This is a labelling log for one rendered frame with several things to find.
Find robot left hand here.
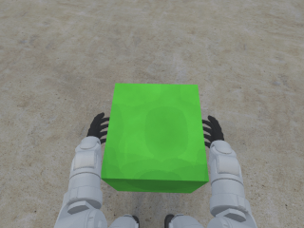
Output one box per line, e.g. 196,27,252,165
86,113,110,144

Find robot left upper arm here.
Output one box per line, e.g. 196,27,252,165
54,208,108,228

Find robot right hand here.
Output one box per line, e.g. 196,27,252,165
201,115,224,148

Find carton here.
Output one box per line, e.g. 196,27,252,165
101,83,209,194

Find left robot thigh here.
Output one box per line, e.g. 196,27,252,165
108,217,139,228

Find robot left forearm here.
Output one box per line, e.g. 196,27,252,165
53,136,103,228

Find robot right forearm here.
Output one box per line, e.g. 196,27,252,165
208,140,257,228

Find right robot thigh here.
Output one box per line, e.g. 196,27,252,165
168,216,204,228

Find robot right upper arm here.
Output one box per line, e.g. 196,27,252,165
206,216,254,228

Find robot thigh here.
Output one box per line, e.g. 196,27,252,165
108,217,139,228
168,216,204,228

